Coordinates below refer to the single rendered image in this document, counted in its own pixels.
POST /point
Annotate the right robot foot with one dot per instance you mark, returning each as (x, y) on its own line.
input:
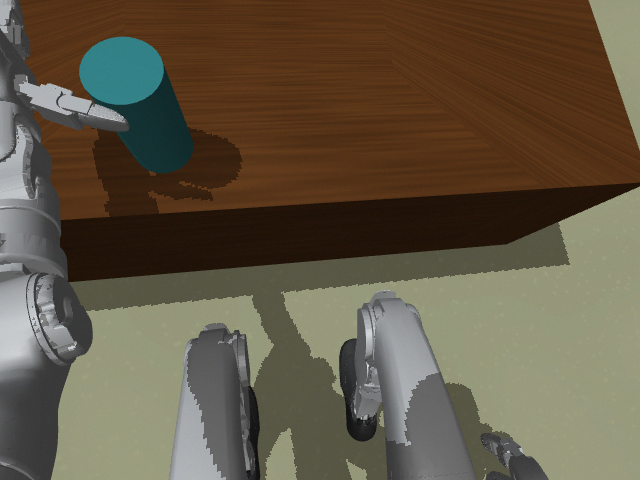
(360, 430)

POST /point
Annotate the can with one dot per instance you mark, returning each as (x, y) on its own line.
(128, 76)

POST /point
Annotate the left robot hand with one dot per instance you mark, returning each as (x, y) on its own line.
(19, 85)

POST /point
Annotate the right robot hand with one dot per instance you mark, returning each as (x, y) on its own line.
(511, 456)

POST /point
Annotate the left robot arm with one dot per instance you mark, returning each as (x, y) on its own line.
(43, 326)

